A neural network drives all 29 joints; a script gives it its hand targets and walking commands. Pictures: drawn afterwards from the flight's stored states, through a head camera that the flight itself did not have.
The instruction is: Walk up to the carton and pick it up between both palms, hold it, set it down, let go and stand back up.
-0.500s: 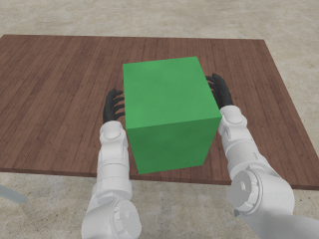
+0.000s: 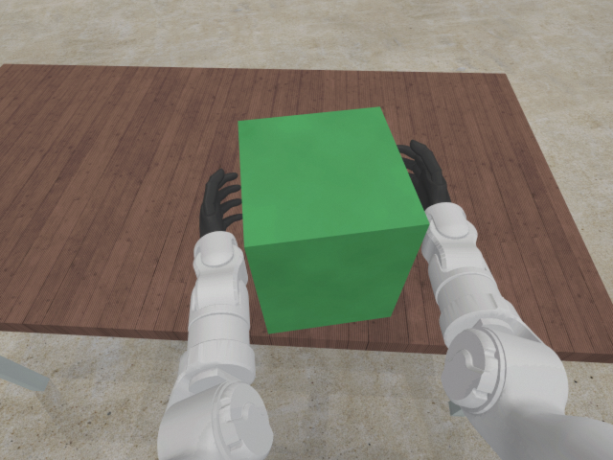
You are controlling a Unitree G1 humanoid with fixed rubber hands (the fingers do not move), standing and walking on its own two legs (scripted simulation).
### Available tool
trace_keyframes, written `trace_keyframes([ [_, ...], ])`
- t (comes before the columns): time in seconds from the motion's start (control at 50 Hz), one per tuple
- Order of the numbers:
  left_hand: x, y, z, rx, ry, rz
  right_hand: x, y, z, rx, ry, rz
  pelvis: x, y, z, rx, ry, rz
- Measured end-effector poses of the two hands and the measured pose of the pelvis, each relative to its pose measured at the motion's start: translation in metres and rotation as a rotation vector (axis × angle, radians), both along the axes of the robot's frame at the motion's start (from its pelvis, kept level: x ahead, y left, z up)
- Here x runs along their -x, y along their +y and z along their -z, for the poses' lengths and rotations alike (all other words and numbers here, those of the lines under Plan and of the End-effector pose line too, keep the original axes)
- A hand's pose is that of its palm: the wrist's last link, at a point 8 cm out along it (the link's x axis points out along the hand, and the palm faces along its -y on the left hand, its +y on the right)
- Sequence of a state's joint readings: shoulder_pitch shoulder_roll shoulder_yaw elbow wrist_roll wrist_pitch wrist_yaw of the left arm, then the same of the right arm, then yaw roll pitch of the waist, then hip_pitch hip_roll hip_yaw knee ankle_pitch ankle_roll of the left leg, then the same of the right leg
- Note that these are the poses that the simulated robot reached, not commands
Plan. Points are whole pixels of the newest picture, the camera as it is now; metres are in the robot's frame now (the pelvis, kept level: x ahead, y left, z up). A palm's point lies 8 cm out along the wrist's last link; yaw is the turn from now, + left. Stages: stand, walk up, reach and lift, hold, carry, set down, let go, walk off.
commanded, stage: reach and lift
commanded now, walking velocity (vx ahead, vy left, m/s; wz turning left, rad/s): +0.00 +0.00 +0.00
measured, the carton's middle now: (320, 227) +0.42 +0.05 +0.03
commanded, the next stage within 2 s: none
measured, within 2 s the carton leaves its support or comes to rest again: leaves its support in 0.54 s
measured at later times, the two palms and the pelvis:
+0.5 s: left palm (209, 240) +0.35 +0.19 +0.08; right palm (429, 207) +0.42 -0.09 +0.10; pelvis -0.01 -0.01 +0.00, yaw +2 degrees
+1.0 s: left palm (192, 215) +0.35 +0.20 +0.13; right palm (444, 190) +0.39 -0.09 +0.16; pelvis -0.03 +0.01 +0.00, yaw +3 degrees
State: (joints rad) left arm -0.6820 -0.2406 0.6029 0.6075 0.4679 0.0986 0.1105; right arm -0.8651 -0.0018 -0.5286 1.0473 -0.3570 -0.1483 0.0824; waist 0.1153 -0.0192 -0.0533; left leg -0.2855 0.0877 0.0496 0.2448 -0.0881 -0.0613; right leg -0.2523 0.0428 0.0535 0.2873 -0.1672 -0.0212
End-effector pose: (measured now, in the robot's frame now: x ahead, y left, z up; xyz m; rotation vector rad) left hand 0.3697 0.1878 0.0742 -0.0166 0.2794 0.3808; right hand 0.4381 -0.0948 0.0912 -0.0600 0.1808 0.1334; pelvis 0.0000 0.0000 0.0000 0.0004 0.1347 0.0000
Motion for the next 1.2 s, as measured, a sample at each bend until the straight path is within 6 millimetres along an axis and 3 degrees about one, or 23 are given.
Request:
trace_keyframes([
  [0.56, 0.022, 0.006, -0.003, 0.005, 0.008, 0.021, 0.026, 0.007, -0.011, 0.042, -0.008, 0.016, 0.009, -0.005, 0.000, 0.007, -0.067, -0.044],
  [0.98, 0.024, 0.009, -0.059, -0.017, -0.024, 0.086, 0.046, 0.006, -0.066, -0.001, -0.035, 0.084, 0.028, 0.006, 0.000, 0.006, -0.137, -0.056],
  [1.2, 0.023, 0.014, -0.070, -0.027, -0.017, 0.098, 0.048, 0.011, -0.071, -0.028, -0.023, 0.101, 0.023, 0.013, 0.000, 0.005, -0.169, -0.067],
])
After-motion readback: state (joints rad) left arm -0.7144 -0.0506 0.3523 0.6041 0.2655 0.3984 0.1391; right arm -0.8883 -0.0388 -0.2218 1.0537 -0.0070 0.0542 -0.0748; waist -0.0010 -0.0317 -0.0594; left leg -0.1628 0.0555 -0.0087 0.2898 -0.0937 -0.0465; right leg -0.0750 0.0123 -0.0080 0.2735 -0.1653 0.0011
